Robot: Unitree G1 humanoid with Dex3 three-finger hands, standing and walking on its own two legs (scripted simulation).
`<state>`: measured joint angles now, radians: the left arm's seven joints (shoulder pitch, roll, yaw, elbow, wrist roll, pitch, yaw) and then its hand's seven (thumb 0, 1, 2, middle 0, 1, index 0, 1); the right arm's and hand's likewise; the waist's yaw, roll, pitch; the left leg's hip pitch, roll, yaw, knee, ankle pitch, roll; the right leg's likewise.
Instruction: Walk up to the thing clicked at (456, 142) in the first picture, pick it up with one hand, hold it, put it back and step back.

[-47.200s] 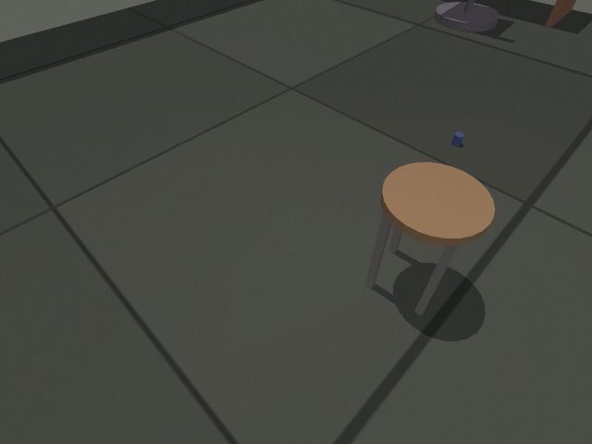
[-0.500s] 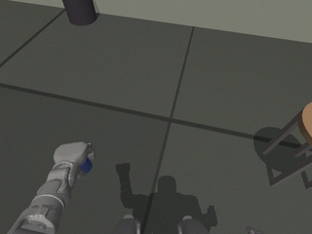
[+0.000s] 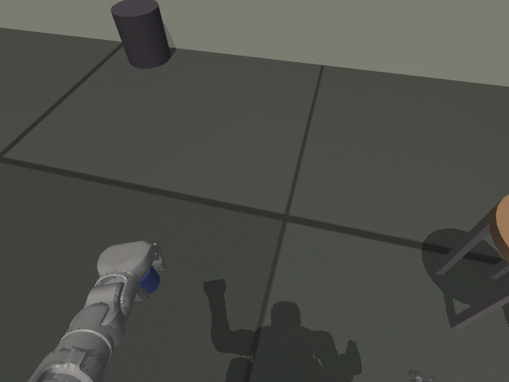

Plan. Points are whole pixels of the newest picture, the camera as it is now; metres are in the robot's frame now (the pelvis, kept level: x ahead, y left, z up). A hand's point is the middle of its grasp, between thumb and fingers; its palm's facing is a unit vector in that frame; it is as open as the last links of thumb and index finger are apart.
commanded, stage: hold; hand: left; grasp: from above
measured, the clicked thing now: (142, 276) +0.34 +0.23 -0.09
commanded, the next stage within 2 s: crouch in 1.78 s
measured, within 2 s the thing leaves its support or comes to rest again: neither
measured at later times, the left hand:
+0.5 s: hand (128, 274) +0.32 +0.23 -0.03, palm faces -0.44 -0.06 -0.90, open 7.2 cm
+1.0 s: hand (127, 278) +0.31 +0.22 -0.01, palm faces -0.43 -0.06 -0.90, open 7.3 cm
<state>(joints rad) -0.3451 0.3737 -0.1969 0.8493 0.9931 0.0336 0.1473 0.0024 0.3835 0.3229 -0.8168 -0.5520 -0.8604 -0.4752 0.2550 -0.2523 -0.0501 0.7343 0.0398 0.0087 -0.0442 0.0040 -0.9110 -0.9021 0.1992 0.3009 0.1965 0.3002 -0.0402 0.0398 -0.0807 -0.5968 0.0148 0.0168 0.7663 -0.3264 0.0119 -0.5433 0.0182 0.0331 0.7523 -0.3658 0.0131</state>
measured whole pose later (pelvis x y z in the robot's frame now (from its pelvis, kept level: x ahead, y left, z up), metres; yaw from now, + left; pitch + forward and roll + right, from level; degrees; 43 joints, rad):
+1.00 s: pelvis +0.01 +0.00 +0.03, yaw +0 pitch +2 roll +0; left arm -0.26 0.39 -0.22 0.65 0.98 0.03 0.00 0.00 0.36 0.41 -0.77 -0.61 -0.81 -0.54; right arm 0.21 -0.26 -0.03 0.68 0.07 0.06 -0.05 0.01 -0.92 -0.90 0.20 0.30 0.20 0.30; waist 0.01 0.05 -0.02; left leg -0.33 0.00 0.03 0.52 -0.23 0.01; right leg -0.29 0.01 0.05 0.53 -0.28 0.01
